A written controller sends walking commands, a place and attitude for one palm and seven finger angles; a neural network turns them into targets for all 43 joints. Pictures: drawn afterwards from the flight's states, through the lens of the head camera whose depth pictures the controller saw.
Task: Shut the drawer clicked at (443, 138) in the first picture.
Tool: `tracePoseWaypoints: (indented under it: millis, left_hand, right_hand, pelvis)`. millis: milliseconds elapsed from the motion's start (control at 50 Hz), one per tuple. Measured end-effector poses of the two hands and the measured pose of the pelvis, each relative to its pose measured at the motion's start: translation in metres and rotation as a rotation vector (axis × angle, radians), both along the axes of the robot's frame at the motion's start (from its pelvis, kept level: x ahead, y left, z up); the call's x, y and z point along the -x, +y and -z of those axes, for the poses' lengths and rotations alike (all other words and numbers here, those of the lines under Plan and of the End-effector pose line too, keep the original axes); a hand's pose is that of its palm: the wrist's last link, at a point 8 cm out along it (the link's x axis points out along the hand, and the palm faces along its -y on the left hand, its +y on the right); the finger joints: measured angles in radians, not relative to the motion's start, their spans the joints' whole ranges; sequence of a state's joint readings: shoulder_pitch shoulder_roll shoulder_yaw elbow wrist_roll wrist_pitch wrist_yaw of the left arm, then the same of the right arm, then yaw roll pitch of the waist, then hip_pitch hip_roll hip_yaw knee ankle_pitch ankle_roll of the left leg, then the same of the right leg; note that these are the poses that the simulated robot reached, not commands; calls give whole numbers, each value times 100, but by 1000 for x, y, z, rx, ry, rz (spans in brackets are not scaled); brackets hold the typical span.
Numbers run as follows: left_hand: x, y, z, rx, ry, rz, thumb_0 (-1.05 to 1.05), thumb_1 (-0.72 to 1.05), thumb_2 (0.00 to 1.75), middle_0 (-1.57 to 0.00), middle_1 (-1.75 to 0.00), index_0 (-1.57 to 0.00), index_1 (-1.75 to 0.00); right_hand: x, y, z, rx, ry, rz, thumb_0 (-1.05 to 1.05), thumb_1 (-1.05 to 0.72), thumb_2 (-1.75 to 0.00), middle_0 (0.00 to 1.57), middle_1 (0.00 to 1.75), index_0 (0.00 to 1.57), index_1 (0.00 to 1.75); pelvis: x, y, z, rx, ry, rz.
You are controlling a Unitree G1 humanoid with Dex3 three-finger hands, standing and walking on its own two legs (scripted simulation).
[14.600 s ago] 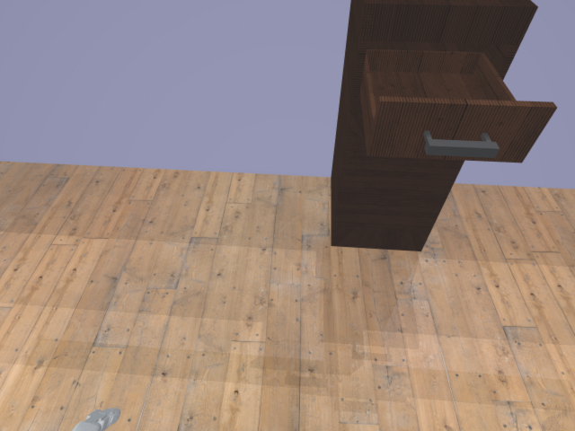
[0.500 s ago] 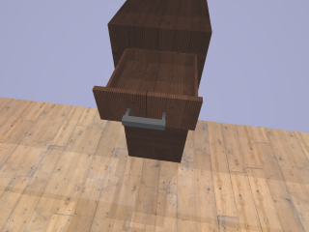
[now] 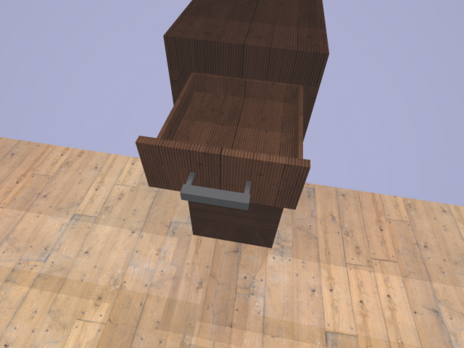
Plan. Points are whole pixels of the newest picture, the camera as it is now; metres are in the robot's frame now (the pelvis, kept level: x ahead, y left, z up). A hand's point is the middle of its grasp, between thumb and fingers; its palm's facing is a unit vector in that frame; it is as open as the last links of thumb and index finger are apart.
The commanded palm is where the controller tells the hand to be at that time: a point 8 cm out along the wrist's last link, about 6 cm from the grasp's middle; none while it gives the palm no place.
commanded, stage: look again from close up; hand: left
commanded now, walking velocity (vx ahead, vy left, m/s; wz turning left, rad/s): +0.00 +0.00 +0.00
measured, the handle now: (217, 189) +0.41 +0.06 +0.03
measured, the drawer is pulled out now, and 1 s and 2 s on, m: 0.28 0.28 0.28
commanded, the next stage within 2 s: shuffle to correct the standing spot in 0.24 s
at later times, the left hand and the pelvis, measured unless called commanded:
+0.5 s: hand out of the picture +0.05 +0.16 -0.18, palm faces -0.02 -0.98 -0.20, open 7.3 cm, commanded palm none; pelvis +0.03 -0.01 +0.00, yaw -2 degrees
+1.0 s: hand (211, 341) +0.18 +0.05 -0.18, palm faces -0.13 -0.97 -0.21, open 7.2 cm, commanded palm none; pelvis +0.09 -0.12 -0.01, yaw -7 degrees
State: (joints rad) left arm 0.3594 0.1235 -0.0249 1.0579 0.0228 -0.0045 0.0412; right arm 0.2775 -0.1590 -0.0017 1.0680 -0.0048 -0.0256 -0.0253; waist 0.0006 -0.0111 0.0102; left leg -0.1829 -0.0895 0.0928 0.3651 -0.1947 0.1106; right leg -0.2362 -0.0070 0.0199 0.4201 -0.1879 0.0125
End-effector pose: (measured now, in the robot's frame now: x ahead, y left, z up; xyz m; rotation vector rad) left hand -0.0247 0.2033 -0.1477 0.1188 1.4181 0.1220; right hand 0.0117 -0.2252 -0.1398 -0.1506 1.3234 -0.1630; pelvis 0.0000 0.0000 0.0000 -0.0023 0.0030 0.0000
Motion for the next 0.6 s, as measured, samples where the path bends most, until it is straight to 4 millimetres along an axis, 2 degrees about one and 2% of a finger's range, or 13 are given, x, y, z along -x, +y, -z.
tracePoseWaypoints:
  millis: [300, 480, 600]
  left_hand:
    - [-58, 8, -2, -46, -60, 29, 1, 93, 90, -20, -30, -20, -30]
    - [-71, 6, -1, -43, -55, 40, 0, 93, 90, -19, -30, -20, -30]
    - [-84, -2, -2, -41, 2, 90, 0, 92, 90, -19, -30, -20, -30]
  right_hand:
    - [-12, -2, 3, -7, 37, 10, 1, -91, -90, 20, 30, 20, 30]
    - [-13, -5, 6, -7, 49, 27, 1, -91, -90, 20, 30, 20, 30]
    - [-6, -26, 6, 19, 48, 97, 1, -91, -90, 20, 30, 20, 30]
  pelvis:
    - [-27, -8, -1, 0, -14, 4]
    - [-32, -13, 1, -9, -15, 26]
    - [-37, -26, 3, -11, -4, 89]
